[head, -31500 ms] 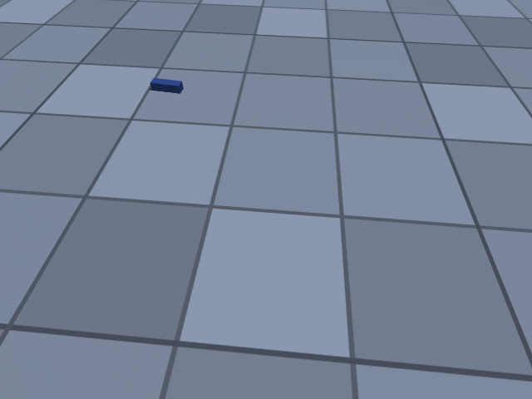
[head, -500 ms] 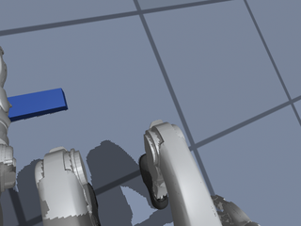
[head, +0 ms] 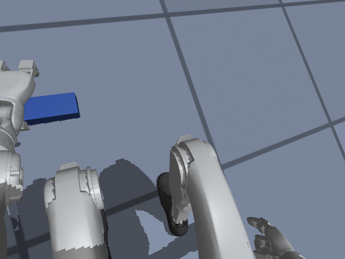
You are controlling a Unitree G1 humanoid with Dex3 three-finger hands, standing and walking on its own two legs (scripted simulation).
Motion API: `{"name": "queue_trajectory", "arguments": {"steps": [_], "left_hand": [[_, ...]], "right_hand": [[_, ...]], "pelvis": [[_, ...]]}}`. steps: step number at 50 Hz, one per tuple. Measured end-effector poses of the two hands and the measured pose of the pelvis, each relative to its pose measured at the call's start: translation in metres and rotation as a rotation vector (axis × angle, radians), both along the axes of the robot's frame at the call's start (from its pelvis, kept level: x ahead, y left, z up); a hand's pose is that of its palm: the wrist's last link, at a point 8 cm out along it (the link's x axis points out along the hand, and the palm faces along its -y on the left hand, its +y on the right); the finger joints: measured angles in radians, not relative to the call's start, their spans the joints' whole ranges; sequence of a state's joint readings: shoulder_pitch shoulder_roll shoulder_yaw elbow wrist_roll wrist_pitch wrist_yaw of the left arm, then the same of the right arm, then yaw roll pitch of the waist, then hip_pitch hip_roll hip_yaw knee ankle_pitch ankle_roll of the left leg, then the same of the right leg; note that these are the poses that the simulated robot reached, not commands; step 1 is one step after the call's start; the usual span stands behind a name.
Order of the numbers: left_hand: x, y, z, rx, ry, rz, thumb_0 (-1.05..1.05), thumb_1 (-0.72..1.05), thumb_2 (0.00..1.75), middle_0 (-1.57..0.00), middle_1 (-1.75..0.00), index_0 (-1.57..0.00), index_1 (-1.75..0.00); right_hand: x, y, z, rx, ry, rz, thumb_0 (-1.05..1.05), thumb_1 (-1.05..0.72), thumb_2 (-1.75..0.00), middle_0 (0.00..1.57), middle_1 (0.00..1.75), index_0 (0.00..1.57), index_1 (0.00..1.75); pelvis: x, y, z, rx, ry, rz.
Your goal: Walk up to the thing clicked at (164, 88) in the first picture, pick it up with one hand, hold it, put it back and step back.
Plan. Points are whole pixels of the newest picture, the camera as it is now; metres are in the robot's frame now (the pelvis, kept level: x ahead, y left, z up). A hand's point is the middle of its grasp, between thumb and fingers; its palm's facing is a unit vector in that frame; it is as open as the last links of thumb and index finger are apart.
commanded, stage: home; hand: left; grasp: from above
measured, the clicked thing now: (39, 110) +0.51 +0.24 -0.31
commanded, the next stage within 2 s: none
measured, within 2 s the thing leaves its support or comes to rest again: neither
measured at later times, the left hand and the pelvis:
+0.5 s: hand out of the picture +0.45 +0.26 -0.05, palm faces -0.38 -0.42 -0.82, open 9.2 cm; pelvis +0.02 +0.01 +0.08, yaw +1 degrees
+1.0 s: hand out of the picture +0.29 +0.21 +0.16, palm faces -0.01 -0.93 -0.37, open 7.4 cm; pelvis +0.04 +0.00 +0.26, yaw +5 degrees
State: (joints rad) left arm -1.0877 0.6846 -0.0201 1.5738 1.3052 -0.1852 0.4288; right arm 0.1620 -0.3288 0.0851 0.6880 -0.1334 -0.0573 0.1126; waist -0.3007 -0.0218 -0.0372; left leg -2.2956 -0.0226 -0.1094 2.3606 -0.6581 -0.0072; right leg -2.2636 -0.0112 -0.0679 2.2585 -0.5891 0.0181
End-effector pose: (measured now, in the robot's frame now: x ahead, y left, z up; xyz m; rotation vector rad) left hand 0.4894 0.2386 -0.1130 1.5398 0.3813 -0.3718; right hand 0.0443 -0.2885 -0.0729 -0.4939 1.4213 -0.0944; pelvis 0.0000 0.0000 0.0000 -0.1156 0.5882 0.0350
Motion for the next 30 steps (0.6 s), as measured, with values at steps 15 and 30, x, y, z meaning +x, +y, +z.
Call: {"name": "queue_trajectory", "arguments": {"steps": [15,30], "left_hand": [[0.043,0.032,0.035,-0.032,-0.104,0.225,0.0,-0.18,0.97,-0.22,-0.76,-0.21,-0.77],[-0.089,0.04,0.162,-0.456,-0.003,0.47,0.0,0.7,0.92,-0.22,-0.37,-0.22,-0.38]], "right_hand": [[-0.024,0.046,-0.013,0.156,0.096,-0.126,0.0,-0.89,-0.89,0.2,0.3,0.21,0.3],[0.086,0.021,0.077,0.133,-0.182,-0.031,0.0,-0.9,-0.89,0.2,0.3,0.21,0.3]], "pelvis": [[0.021,0.009,0.009,-0.018,0.075,-0.001],[0.016,0.006,0.115,0.019,0.026,0.026]]}}
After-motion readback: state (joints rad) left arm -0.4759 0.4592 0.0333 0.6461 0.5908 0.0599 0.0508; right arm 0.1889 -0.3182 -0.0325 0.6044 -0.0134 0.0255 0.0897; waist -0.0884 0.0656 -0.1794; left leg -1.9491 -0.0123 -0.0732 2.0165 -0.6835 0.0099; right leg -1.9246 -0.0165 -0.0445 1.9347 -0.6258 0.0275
